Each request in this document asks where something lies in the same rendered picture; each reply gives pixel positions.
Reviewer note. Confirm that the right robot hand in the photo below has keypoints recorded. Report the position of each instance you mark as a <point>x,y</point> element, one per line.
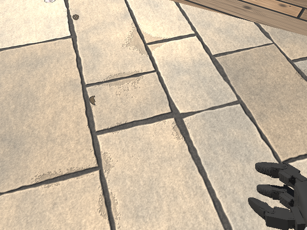
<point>293,199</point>

